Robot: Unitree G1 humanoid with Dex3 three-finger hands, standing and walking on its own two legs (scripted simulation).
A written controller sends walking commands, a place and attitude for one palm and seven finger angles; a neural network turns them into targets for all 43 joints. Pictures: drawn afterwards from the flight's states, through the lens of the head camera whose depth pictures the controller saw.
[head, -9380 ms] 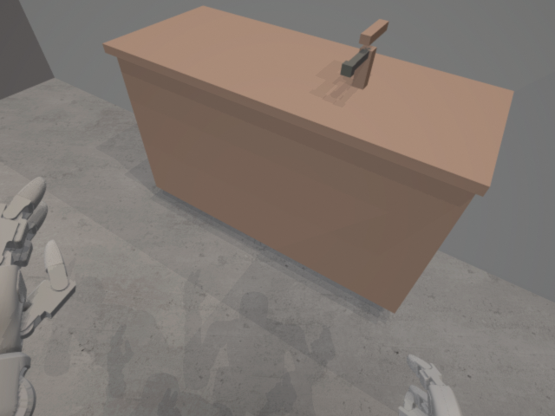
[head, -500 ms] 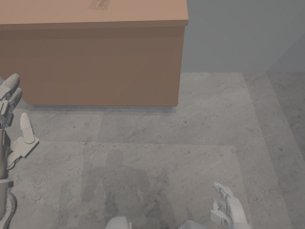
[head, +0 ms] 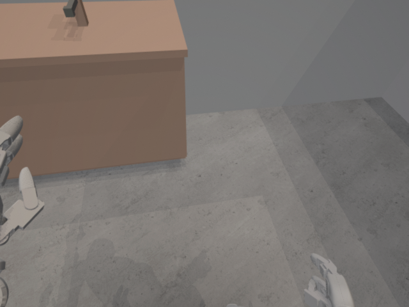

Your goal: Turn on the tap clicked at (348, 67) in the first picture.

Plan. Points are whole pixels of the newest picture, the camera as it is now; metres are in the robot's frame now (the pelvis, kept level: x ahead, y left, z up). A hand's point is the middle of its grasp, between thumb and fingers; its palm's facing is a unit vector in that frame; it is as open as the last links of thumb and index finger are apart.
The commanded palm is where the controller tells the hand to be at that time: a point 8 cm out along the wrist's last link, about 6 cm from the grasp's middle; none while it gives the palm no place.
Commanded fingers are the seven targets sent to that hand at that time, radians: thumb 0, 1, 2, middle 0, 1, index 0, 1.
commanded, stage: take the last steps up to it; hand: left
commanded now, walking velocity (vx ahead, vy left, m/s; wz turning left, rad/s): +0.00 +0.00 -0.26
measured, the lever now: (69, 11) +0.97 +0.55 +0.11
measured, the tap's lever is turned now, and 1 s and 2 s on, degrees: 0 0 0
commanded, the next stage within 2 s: none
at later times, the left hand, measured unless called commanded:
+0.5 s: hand (54, 209) +0.20 +0.22 +0.18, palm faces +0.35 -0.81 -0.47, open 7.4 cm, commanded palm +0.16 +0.26 +0.18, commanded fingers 0.00 0.90 0.90 -0.20 -0.30 -0.20 -0.30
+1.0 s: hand (46, 169) +0.27 +0.27 +0.17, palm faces +0.37 -0.80 -0.47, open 7.4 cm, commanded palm +0.22 +0.31 +0.18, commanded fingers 0.00 0.90 0.90 -0.20 -0.30 -0.20 -0.30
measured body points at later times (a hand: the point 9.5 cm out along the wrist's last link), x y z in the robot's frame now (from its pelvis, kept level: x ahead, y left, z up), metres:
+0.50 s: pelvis -0.01 -0.01 +0.01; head +0.01 -0.02 +0.46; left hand +0.18 +0.26 +0.20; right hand +0.10 -0.29 -0.09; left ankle -0.01 +0.12 -0.72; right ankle +0.01 -0.11 -0.73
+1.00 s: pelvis +0.06 +0.03 +0.01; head +0.11 +0.02 +0.46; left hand +0.25 +0.31 +0.19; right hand +0.22 -0.20 -0.10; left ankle +0.11 +0.18 -0.70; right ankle +0.03 -0.09 -0.73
